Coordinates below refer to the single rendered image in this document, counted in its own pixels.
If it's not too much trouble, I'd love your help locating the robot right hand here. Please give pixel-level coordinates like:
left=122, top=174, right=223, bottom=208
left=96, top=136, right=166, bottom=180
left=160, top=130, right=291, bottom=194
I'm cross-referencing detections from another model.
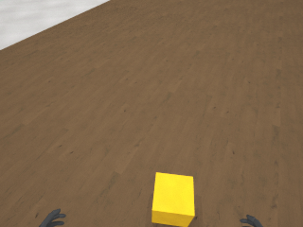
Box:
left=240, top=215, right=263, bottom=227

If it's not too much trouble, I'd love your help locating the carton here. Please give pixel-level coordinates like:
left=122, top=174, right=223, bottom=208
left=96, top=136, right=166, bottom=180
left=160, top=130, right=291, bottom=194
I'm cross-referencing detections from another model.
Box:
left=151, top=172, right=195, bottom=227

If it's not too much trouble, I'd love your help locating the robot left hand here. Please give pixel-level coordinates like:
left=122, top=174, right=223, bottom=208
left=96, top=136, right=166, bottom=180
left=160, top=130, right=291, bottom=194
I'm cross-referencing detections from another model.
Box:
left=39, top=208, right=66, bottom=227

